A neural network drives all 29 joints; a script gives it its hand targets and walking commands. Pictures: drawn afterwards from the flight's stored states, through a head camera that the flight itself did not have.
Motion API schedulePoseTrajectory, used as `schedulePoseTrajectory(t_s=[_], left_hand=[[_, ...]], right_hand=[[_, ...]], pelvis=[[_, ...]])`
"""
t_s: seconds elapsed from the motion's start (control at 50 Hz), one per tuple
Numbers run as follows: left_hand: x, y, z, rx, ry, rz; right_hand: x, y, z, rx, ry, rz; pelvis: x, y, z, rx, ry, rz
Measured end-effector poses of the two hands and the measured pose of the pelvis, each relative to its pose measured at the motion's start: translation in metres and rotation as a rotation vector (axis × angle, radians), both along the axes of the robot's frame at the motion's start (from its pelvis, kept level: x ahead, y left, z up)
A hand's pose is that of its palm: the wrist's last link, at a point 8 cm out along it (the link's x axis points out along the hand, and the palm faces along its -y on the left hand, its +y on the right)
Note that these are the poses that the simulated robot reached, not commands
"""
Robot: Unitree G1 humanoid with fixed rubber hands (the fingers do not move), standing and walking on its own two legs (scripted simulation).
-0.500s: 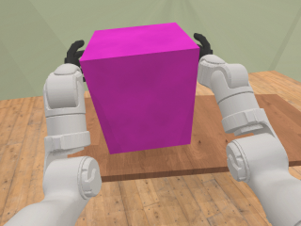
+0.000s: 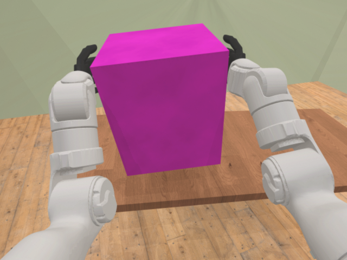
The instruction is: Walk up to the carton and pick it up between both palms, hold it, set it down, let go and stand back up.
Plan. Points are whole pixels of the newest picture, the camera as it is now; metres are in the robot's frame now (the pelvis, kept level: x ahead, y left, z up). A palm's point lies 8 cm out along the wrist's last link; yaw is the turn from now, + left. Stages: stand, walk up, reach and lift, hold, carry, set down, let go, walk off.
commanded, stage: hold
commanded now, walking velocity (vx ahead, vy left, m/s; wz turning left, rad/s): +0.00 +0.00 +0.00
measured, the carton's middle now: (165, 99) +0.37 +0.01 +0.26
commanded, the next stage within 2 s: none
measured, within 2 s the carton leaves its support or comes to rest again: neither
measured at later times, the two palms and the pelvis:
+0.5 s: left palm (84, 81) +0.35 +0.17 +0.31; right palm (236, 69) +0.35 -0.14 +0.33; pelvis +0.00 +0.00 +0.00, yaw +0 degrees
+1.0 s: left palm (81, 79) +0.36 +0.17 +0.31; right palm (232, 67) +0.36 -0.13 +0.34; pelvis +0.00 +0.00 +0.00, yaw +1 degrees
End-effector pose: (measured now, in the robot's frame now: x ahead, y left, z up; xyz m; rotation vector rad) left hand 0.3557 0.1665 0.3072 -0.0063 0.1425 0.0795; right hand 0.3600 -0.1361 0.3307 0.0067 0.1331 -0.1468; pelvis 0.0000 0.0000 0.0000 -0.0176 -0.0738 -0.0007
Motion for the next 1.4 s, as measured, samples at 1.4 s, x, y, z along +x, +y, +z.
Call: schedulePoseTrajectory(t_s=[1.4], left_hand=[[-0.001, -0.004, 0.004, 0.008, 0.006, -0.008]], right_hand=[[-0.002, -0.004, 0.004, 0.012, 0.017, -0.011]], pelvis=[[-0.003, -0.001, 0.000, 0.000, 0.006, 0.009]])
